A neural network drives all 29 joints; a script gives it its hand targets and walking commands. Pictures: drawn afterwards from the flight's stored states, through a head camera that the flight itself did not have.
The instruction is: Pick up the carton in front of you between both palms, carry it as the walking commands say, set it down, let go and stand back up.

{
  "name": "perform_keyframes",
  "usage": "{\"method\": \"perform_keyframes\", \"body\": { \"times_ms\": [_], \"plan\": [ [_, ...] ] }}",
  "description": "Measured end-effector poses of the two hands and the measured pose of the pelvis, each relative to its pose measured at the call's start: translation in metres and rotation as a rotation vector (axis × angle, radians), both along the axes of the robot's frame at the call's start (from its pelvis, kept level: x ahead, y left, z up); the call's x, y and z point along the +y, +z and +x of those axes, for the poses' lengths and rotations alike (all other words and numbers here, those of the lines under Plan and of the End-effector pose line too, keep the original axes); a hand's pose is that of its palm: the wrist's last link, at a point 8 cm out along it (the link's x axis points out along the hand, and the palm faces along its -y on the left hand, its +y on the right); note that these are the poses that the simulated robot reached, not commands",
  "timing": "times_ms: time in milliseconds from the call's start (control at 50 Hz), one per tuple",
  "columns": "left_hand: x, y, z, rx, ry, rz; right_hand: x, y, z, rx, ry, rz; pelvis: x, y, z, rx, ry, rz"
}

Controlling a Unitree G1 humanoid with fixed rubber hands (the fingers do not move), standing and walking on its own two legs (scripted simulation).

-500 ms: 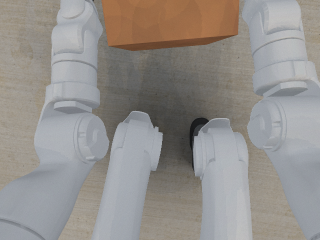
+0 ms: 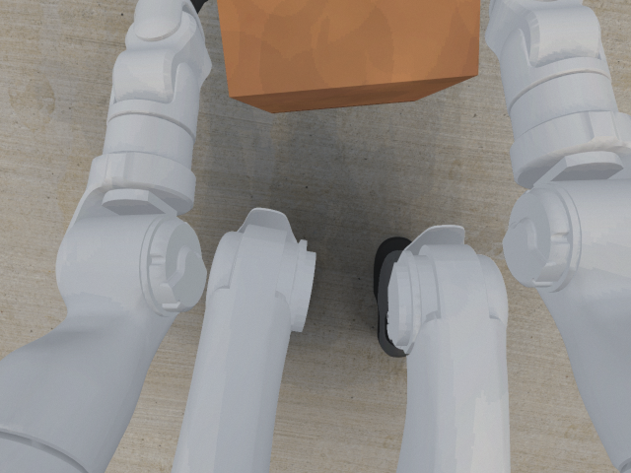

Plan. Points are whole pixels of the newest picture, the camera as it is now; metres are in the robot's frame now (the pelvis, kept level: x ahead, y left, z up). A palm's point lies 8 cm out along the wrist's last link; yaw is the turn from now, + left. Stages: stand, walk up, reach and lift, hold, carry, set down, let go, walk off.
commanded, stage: set down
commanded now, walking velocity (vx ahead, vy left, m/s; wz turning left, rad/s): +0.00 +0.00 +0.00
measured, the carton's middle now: (340, 3) +0.54 +0.02 -0.25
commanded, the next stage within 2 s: let go in 2.00 s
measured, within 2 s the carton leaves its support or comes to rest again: neither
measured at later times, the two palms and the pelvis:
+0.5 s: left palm out of the picture +0.52 +0.18 -0.17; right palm out of the picture +0.56 -0.13 -0.17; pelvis -0.01 +0.00 -0.01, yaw +1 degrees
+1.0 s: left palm out of the picture +0.53 +0.22 -0.18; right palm out of the picture +0.58 -0.16 -0.18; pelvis +0.00 +0.00 -0.02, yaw +2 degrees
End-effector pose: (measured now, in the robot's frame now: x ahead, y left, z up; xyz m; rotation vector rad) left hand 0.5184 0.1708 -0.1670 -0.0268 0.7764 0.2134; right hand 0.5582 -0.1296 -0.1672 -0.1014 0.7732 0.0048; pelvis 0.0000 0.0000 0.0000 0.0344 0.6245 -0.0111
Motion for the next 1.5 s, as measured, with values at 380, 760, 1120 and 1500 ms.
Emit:
{"method": "perform_keyframes", "body": {
  "times_ms": [380,760,1120,1500],
  "plan": [
    [0.005,-0.006,0.000,-0.030,-0.036,-0.034,-0.003,-0.004,0.003,-0.016,0.034,0.045,-0.004,-0.012,-0.007,-0.071,0.003,0.006],
    [0.016,-0.034,0.001,0.010,-0.042,0.016,-0.016,-0.038,0.002,-0.005,0.020,0.014,-0.005,-0.016,-0.001,-0.084,0.008,0.009],
    [0.045,0.031,0.016,-0.128,0.039,0.045,-0.023,0.033,0.029,-0.145,-0.008,-0.009,-0.003,-0.005,-0.008,-0.034,0.039,-0.004],
    [0.046,0.156,0.017,-0.134,0.050,0.055,-0.037,0.155,0.030,-0.133,-0.023,-0.014,-0.003,0.094,-0.002,0.169,0.035,-0.008]
  ]
}}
